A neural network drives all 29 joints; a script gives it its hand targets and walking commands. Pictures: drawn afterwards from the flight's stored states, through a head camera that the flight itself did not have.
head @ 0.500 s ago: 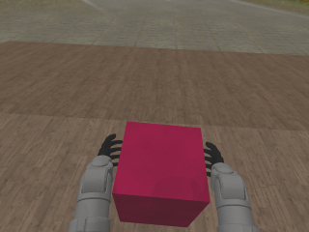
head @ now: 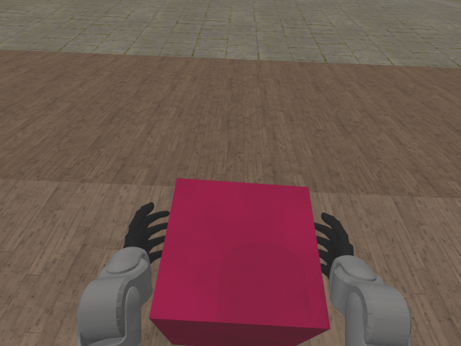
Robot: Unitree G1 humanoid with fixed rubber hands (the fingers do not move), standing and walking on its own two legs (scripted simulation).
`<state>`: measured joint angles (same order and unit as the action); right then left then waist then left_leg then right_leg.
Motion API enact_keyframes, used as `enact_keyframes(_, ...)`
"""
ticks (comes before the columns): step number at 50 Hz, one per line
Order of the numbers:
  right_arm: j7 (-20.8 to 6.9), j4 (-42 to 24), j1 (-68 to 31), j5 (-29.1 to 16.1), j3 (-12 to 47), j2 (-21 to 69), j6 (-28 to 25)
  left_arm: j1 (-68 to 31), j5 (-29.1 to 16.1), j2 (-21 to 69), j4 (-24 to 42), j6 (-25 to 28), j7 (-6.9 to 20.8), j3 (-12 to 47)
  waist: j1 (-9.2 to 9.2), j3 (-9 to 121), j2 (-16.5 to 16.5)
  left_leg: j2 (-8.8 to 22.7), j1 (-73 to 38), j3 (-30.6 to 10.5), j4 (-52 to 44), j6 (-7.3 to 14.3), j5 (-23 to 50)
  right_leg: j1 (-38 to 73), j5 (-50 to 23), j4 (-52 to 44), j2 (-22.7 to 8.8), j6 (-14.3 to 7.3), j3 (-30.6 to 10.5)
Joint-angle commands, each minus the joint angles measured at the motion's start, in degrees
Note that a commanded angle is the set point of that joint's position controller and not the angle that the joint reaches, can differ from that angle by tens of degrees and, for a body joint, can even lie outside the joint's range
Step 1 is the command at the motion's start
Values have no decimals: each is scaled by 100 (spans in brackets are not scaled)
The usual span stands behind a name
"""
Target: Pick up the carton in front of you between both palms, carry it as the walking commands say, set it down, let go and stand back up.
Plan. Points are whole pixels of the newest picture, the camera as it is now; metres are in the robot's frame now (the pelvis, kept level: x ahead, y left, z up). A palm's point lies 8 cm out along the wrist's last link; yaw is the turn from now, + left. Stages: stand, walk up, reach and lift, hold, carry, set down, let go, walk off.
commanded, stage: carry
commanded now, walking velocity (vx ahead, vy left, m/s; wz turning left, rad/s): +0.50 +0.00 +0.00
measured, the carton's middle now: (235, 271) +0.25 +0.01 +0.02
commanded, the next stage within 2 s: none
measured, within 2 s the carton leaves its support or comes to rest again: neither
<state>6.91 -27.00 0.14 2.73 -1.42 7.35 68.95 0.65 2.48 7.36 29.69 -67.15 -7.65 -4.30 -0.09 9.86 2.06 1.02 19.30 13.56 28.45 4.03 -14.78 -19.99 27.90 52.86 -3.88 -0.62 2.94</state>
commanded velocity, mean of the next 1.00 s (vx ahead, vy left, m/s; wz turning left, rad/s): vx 0.50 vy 0.00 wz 0.00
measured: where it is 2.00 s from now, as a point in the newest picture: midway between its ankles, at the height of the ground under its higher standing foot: (232, 176)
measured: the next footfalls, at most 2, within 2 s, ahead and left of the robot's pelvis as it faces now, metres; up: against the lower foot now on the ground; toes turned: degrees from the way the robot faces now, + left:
right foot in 0.32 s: +0.36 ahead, -0.12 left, +0.00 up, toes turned -11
left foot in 0.80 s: +0.69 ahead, +0.10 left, +0.00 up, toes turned +15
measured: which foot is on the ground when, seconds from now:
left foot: down 0.00-0.34, up 0.36-0.78, down 0.80-1.00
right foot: up 0.00-0.30, down 0.32-0.84, up 0.86-1.00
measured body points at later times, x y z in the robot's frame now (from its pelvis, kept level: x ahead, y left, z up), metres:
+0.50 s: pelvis +0.30 -0.04 +0.01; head +0.30 -0.05 +0.46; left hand +0.53 +0.13 +0.08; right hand +0.55 -0.17 +0.07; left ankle +0.22 +0.09 -0.65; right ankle +0.32 -0.11 -0.73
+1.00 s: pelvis +0.64 +0.03 +0.01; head +0.66 +0.06 +0.46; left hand +0.89 +0.18 +0.08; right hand +0.88 -0.12 +0.09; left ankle +0.65 +0.09 -0.73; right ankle +0.56 -0.12 -0.64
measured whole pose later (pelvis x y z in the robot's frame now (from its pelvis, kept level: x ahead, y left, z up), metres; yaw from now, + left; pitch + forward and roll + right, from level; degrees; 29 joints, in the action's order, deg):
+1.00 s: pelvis +0.64 +0.03 +0.01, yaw +0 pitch +4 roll -2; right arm 6.7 -32.1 3.7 2.4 -2.1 7.7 67.9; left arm 1.8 2.8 7.5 32.4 -66.8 -8.0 -1.7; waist -1.1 2.7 0.4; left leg 2.8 15.5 15.1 22.0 5.0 -11.3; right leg -27.5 15.8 63.8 -5.3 -1.1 3.8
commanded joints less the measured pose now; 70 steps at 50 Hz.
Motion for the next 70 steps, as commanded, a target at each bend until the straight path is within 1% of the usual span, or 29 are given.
enact_keyframes(1,-254,-952,-2665,-1555,3173,4083,-88,-2279,-1661,4326,351,-163,456,3641,-140,678,-552,2223,-2899,-3256,-1721,827,265,-2900,-359,1045,-439,-103,-209)
enact_keyframes(4,-246,-879,-2590,-1606,3197,4021,-80,-2002,-1429,4344,119,-97,286,3415,-121,443,-644,1608,-2147,-1726,-1952,474,420,-2030,-1079,-371,-197,96,286)
enact_keyframes(11,-296,-924,-2217,-1691,3237,3760,-89,-1721,-1317,4227,256,-55,172,3335,-96,-121,-1208,1276,-1484,-729,-1889,149,1039,-809,-2557,-2074,-28,19,710)
enact_keyframes(15,-422,-942,-2160,-1629,3343,3918,-103,-1736,-1327,4123,401,-61,364,3546,7,172,-1069,954,-1383,-54,-25,-106,2800,971,-1850,-2515,566,-144,1441)
enact_keyframes(16,-416,-991,-1956,-1529,3465,3709,-104,-1477,-1396,4151,275,-69,420,3581,153,577,-409,775,-625,19,1190,-290,2080,2044,-1424,-2741,53,-184,731)
enact_keyframes(17,-422,-1220,-2134,-1567,3538,3782,-72,-1427,-1365,4030,431,-34,483,3561,213,1056,991,160,812,-97,3005,-577,765,3203,-94,-3531,-1520,-890,-2031)
enact_keyframes(18,-473,-1133,-1966,-1567,3501,3896,-117,-1390,-1446,4131,233,-37,522,3630,163,1422,1727,-178,1660,-819,4103,-551,-1122,3532,-724,-4186,-2076,-1258,-3468)
enact_keyframes(21,-678,-984,-2283,-1555,3720,4433,-278,-1872,-1645,4916,219,131,759,3927,70,1122,-39,674,1808,-1382,4369,-196,-497,2581,-1968,-3957,-1729,-947,-1854)
enact_keyframes(24,-781,-638,-1993,-1404,3681,4722,-440,-2058,-1629,4972,449,281,882,4086,77,869,302,735,1492,-1245,3349,-387,86,1758,-1695,-4228,-1367,-591,-612)
enact_keyframes(32,-661,-966,-2007,-1468,3717,4432,-494,-1619,-1522,4427,382,269,836,3932,52,-9,636,536,1555,-503,892,-528,1065,1857,-1916,-4674,-1114,-617,212)
enact_keyframes(37,-543,-1079,-1897,-1574,3627,4010,-196,-1477,-1403,4093,637,21,616,3743,135,-549,584,275,1565,40,170,-337,958,2570,-3875,-3925,-990,-570,653)
enact_keyframes(39,-486,-950,-1682,-1428,3419,3843,-105,-1529,-1390,3816,722,-56,511,3737,54,-377,949,79,583,374,23,-197,783,2245,-4614,-3195,-1028,-491,786)
enact_keyframes(40,-439,-1223,-1768,-1509,3369,3635,-113,-1470,-1449,3844,636,-117,511,3766,-71,215,628,-215,-624,499,-192,-90,703,2054,-4975,-2240,-807,-290,1059)
enact_keyframes(41,-411,-1113,-1641,-1466,3272,3617,-100,-1624,-1566,3909,778,-183,503,3800,-209,660,6,476,-1977,-578,-384,50,169,1037,-3882,-1036,-428,-48,1135)
enact_keyframes(42,-419,-968,-1686,-1397,3134,3549,-98,-1685,-1525,3887,903,-210,482,3941,-203,1377,-2003,2142,-3373,-3644,-1143,846,-928,-666,-1821,1128,229,201,977)
enact_keyframes(43,-448,-1134,-1675,-1523,3320,3860,-131,-1800,-1754,4110,1019,-173,524,4067,-95,1235,-2239,2375,-3563,-4151,-1695,788,369,-1516,-116,1834,439,110,113)
enact_keyframes(45,-570,-1269,-1932,-1627,3438,4357,-194,-1934,-1701,4646,882,-96,622,3991,-112,1265,-970,2152,-3034,-3079,-1475,635,1003,-1678,-537,2148,-156,-159,-281)
enact_keyframes(47,-708,-1452,-2177,-1694,3626,4651,-314,-1883,-1656,4957,688,25,679,4069,-52,1033,-510,1873,-2507,-2039,-1511,265,1752,-1470,-1186,1372,-378,-105,-235)
enact_keyframes(48,-764,-1530,-2237,-1749,3711,4721,-363,-2025,-1693,5118,832,111,670,4117,-34,998,-630,1741,-2415,-1710,-1486,75,1915,-1327,-1362,1139,-305,-70,-69)
enact_keyframes(53,-815,-1314,-1813,-1777,3549,4121,-268,-1508,-1299,4625,697,83,533,4057,-28,383,-1171,1293,-2438,-905,-1826,144,1881,-2115,-2111,159,-184,107,371)
enact_keyframes(56,-755,-1218,-1862,-1755,3527,3969,-210,-1628,-1264,4404,769,-9,466,3979,-51,25,-840,1219,-2234,-637,-1884,250,2011,-2016,-2434,-837,-142,170,632)
enact_keyframes(58,-673,-1239,-1860,-1631,3356,3784,-176,-1737,-1396,4463,760,-56,443,3993,-40,-98,-985,1074,-2018,-383,-1968,245,2263,-1546,-2554,-1313,44,40,1003)
enact_keyframes(61,-581,-1107,-2151,-1603,3277,3687,-149,-2076,-1355,4100,747,-85,423,3870,-100,-429,-1141,1119,-2368,-323,-1719,288,2720,-1677,-2628,-1645,-5,-157,785)
enact_keyframes(65,-444,-1054,-2626,-1576,3208,3482,-164,-2412,-1440,3813,566,-63,365,3652,68,210,-1353,947,-2330,27,223,16,4816,242,-2178,-2227,737,-362,1285)
enact_keyframes(66,-410,-822,-2579,-1495,3136,3304,-159,-2549,-1469,3804,425,-47,340,3636,185,596,-961,815,-1643,82,1300,-68,4191,1385,-1811,-2402,684,-384,1266)
enact_keyframes(67,-372,-969,-2936,-1448,3132,3254,-183,-2397,-1280,3622,251,-39,331,3500,263,1183,-92,526,-461,-138,2756,-174,2758,2526,-735,-2529,-416,-730,-499)
enact_keyframes(68,-364,-832,-3065,-1525,3254,3383,-154,-2490,-1227,3469,-64,23,276,3288,420,1476,1909,-504,1147,-495,4848,-422,-156,3461,-634,-3633,-1762,-1675,-3561)
enact_keyframes(69,-310,-764,-3098,-1479,3207,3344,-240,-2680,-1473,3723,121,41,321,3523,374,1601,1433,-315,1616,-1418,5622,-252,-1189,3443,-1646,-3710,-1852,-1680,-3394)
enact_keyframes(70,-271,-499,-3394,-1397,3081,3552,-305,-3101,-1570,3981,-236,112,336,3523,434,1394,853,-95,2100,-1547,5921,-113,-1078,3399,-3047,-3291,-1657,-1652,-2728)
